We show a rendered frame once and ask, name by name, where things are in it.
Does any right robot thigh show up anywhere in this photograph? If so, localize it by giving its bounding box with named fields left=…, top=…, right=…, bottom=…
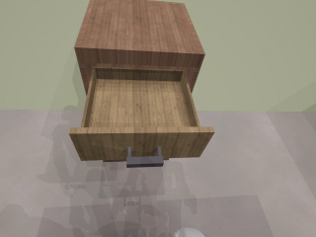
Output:
left=174, top=227, right=204, bottom=237

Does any drawer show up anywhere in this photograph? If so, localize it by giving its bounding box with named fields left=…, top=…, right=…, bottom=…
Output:
left=69, top=66, right=215, bottom=161

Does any handle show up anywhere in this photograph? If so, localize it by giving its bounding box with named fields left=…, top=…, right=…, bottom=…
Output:
left=126, top=146, right=164, bottom=168

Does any cabinet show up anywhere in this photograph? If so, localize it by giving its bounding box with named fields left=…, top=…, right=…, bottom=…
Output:
left=74, top=0, right=205, bottom=162

